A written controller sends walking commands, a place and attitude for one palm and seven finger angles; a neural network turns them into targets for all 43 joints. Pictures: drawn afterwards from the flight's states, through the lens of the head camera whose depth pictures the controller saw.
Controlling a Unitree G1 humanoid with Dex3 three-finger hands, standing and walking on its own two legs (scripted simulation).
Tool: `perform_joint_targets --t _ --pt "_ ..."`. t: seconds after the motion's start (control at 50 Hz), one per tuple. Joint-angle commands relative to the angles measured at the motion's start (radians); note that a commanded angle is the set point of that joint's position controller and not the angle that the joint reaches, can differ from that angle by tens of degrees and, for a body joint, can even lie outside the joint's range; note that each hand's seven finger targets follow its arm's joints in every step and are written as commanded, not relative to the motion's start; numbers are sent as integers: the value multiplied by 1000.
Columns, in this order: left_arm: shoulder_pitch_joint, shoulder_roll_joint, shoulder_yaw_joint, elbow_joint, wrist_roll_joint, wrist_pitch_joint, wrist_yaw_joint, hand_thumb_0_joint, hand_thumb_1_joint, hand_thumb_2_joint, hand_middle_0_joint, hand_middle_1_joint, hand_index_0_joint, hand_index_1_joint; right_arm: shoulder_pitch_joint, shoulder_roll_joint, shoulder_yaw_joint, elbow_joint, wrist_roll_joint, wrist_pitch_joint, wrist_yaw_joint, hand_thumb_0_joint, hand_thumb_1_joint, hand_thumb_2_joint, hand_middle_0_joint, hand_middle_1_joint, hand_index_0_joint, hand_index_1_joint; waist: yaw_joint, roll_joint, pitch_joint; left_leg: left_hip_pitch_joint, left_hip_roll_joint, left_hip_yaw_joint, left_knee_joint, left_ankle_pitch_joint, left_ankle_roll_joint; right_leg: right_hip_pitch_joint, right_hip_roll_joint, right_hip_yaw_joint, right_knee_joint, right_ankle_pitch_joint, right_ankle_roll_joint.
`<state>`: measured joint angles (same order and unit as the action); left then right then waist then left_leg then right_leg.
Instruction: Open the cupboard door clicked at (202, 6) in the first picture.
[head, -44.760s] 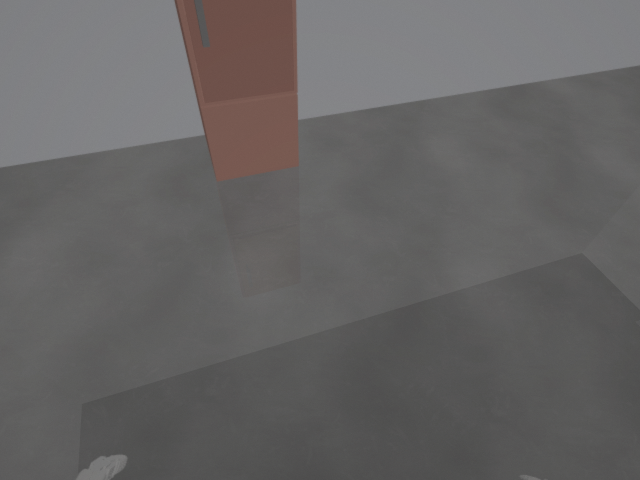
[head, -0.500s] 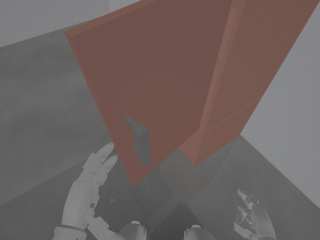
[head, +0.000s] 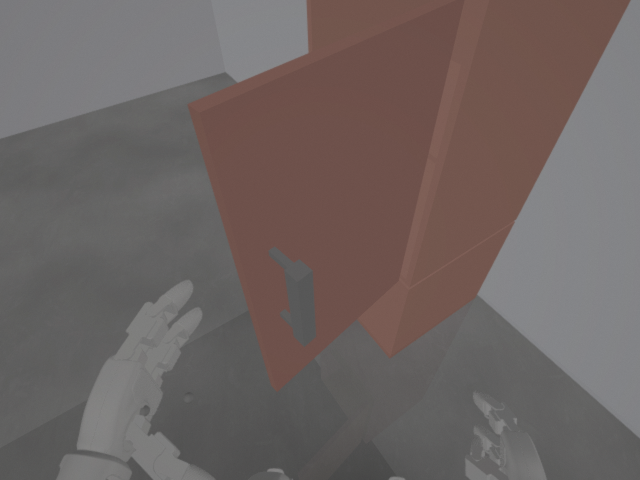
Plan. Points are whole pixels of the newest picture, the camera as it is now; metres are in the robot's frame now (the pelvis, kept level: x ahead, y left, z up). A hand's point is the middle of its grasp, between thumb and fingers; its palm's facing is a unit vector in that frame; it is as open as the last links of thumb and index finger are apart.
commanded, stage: draw the hand back to the body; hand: left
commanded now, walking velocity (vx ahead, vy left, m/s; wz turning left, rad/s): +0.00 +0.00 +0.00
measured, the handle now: (291, 297) +0.34 +0.06 +0.04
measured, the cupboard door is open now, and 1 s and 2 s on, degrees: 100 100 100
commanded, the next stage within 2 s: step back with the hand held close in 1.26 s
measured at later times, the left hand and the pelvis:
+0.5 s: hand (83, 359) +0.21 +0.23 +0.15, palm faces +0.26 -0.89 -0.37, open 13.7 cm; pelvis +0.02 +0.02 +0.05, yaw +0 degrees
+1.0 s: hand out of the picture +0.23 +0.27 +0.24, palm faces +0.48 -0.78 -0.40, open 8.0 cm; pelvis +0.03 +0.00 +0.07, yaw -1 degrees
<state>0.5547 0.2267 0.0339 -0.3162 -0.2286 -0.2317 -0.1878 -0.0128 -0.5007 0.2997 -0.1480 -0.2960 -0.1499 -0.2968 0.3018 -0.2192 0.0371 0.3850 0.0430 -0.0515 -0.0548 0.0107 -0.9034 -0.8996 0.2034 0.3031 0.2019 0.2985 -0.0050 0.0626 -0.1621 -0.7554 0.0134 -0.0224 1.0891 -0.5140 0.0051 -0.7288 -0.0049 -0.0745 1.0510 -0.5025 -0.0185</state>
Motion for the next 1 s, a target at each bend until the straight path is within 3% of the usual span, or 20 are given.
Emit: perform_joint_targets --t 0.0,0.06,0.16,0.18,0.2,0.22,0.24,0.26,0.32,0.36,0.42,0.5,0.64,0.72,0.78,0.82,0.86,0.94,0.96,0.98 --pt "-55 111 71 -213 -21 -41 -34 0 -500 300 -150 -300 -150 -300 -93 -126 -48 -176 4 -84 -22 0 -900 -900 200 300 200 300 -16 -69 -34 84 -26 -20 -209 92 17 90 23 39 -250 42 4" --pt "-78 148 125 -254 -35 -50 -36 0 -500 300 -150 -300 -150 -300 -96 -123 -42 -168 6 -100 -25 0 -900 -900 200 300 200 300 0 -9 -51 130 -25 -24 -239 110 14 127 27 28 -253 65 -3" --pt "-53 159 167 -299 -62 -31 -41 0 -325 375 -156 -300 -156 -300 -100 -118 -38 -149 14 -124 -22 0 -900 -900 200 300 200 300 16 38 -88 209 -20 -34 -285 198 7 197 35 1 -254 180 -6" --pt "-11 266 178 -368 93 30 108 0 -290 390 -158 -300 -158 -300 -100 -111 -40 -153 -3 -105 -51 0 -900 -900 200 300 200 300 76 45 -84 221 -1 -23 -351 207 10 229 9 51 -303 186 -18" --pt "39 169 125 -369 111 75 174 0 -255 405 -159 -300 -159 -300 -92 -92 -32 -154 -9 -99 -58 0 -900 -900 200 300 200 300 45 46 -42 234 -5 -18 -366 206 9 226 5 41 -323 187 -14" --pt "50 153 118 -374 124 101 207 0 -220 420 -160 -300 -160 -300 -97 -95 -33 -146 -9 -99 -59 0 -900 -900 200 300 200 300 43 8 -32 236 0 -28 -373 205 8 229 7 36 -337 184 -12" --pt "67 118 84 -350 144 123 229 0 -185 435 -161 -300 -161 -300 -91 -94 -29 -132 -12 -92 -59 0 -900 -900 200 300 200 300 31 32 15 243 1 -19 -374 224 10 233 4 32 -342 196 -9" --pt "54 144 102 -355 156 136 252 0 -150 450 -162 -300 -162 -300 -86 -99 -30 -122 -13 -85 -58 0 -900 -900 200 300 200 300 32 41 16 258 3 -20 -381 244 10 250 2 30 -353 215 -9" --pt "31 195 154 -343 183 149 300 0 -45 495 -166 -300 -166 -300 -106 -107 -30 -100 -19 -83 -63 0 -900 -900 200 300 200 300 35 -34 19 309 6 -18 -414 286 13 309 3 26 -398 253 -8" --pt "11 201 167 -340 191 152 316 0 25 525 -169 -300 -169 -300 -109 -105 -25 -91 -22 -84 -67 0 -900 -900 200 300 200 300 35 -45 25 345 6 -16 -443 298 13 337 -1 22 -417 262 -5" --pt "-58 233 201 -364 197 150 336 0 130 570 -173 -300 -173 -300 -127 -109 -19 -67 -25 -96 -72 0 -900 -900 200 300 200 300 38 -4 30 401 4 -12 -483 303 14 380 -5 28 -461 270 -6" --pt "-84 232 220 -377 200 145 346 0 270 630 -178 -300 -178 -300 -138 -105 -13 -34 -29 -121 -71 0 -900 -900 200 300 200 300 43 15 31 471 6 -18 -534 375 9 436 -5 22 -493 312 -3" --pt "-69 252 302 -326 188 138 341 0 515 735 -186 -300 -186 -300 -174 -106 -20 19 -34 -134 -53 0 -900 -900 200 300 200 300 62 -11 69 540 15 -6 -609 498 0 541 -3 19 -561 405 -2" --pt "-104 292 373 -314 181 128 337 0 655 795 -191 -300 -191 -300 -196 -109 -26 42 -36 -128 -47 0 -900 -900 200 300 200 300 72 -16 78 573 14 6 -637 550 0 592 0 24 -599 460 -4" --pt "-143 308 409 -333 176 119 336 0 760 840 -195 -300 -195 -300 -204 -105 -29 53 -38 -126 -44 0 -900 -900 200 300 200 300 72 24 77 604 13 15 -658 566 -2 612 -2 26 -619 476 -2" --pt "-160 331 441 -320 174 115 337 0 830 870 -198 -300 -198 -300 -217 -108 -33 63 -39 -127 -44 0 -900 -900 200 300 200 300 77 15 79 617 11 22 -666 568 2 626 0 31 -638 493 -3" --pt "-184 332 454 -321 169 110 336 0 900 900 -200 -300 -200 -300 -217 -105 -34 70 -40 -124 -42 0 -900 -900 200 300 200 300 74 34 89 626 10 24 -681 549 0 631 -1 31 -649 483 -2" --pt "-150 244 374 -225 163 120 316 0 900 900 -200 -300 -200 -300 -223 -112 -44 79 -37 -112 -34 0 -900 -900 200 300 200 300 62 -31 159 629 11 34 -700 493 10 608 2 29 -682 452 7" --pt "-165 252 376 -242 165 117 315 0 900 900 -200 -300 -200 -300 -225 -116 -48 78 -38 -109 -33 0 -900 -900 200 300 200 300 64 -8 142 640 8 36 -704 484 13 613 2 35 -688 447 7" --pt "-170 268 390 -246 166 114 317 0 900 900 -200 -300 -200 -300 -224 -117 -49 79 -41 -109 -34 0 -900 -900 200 300 200 300 67 -34 126 645 6 36 -707 489 15 627 2 33 -689 457 7"
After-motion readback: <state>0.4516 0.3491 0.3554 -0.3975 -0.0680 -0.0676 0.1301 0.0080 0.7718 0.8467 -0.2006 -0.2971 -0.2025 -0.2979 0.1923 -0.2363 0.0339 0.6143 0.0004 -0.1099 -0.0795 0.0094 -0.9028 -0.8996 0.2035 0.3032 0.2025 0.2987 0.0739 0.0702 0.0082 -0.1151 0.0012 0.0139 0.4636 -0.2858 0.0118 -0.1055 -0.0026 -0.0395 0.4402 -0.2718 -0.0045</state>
